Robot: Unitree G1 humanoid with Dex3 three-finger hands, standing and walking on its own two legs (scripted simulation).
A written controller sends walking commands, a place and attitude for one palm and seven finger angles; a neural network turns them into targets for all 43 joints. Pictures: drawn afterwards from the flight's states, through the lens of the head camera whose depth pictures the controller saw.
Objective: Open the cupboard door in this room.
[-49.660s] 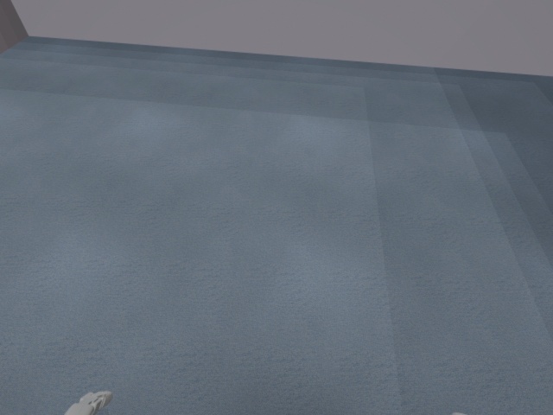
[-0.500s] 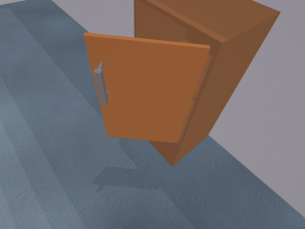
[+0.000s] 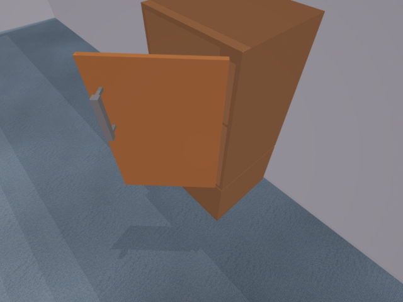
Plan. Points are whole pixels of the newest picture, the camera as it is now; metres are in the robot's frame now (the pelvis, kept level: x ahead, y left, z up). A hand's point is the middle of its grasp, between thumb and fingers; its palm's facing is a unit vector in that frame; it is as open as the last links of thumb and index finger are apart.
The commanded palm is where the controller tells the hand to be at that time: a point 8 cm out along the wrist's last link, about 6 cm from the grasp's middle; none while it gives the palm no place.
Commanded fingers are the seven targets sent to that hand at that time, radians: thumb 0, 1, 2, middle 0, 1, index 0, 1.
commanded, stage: come to a stop and stand still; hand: left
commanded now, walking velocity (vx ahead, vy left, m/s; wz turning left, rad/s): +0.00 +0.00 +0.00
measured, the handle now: (105, 115) +0.60 +0.31 -0.01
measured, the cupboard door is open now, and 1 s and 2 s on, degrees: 45 45 45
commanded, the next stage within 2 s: look again from close up in 0.28 s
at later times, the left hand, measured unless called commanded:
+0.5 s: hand out of the picture -0.03 +0.16 -0.17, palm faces +0.01 -0.99 -0.16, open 7.4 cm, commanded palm none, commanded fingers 0.00 0.90 0.90 -0.20 -0.30 -0.20 -0.30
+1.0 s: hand out of the picture +0.00 +0.20 -0.17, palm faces +0.00 -0.98 -0.20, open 7.3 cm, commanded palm none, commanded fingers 0.00 0.90 0.90 -0.20 -0.30 -0.20 -0.30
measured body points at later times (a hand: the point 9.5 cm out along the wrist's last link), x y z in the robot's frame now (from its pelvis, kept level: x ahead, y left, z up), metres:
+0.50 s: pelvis -0.01 +0.01 +0.00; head +0.00 +0.01 +0.45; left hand -0.03 +0.21 -0.16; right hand -0.02 -0.21 -0.16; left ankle -0.03 +0.12 -0.73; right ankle +0.00 -0.10 -0.73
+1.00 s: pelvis -0.01 +0.02 +0.00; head +0.00 +0.01 +0.45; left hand +0.00 +0.25 -0.15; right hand -0.02 -0.19 -0.16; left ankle -0.03 +0.12 -0.73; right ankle +0.00 -0.10 -0.73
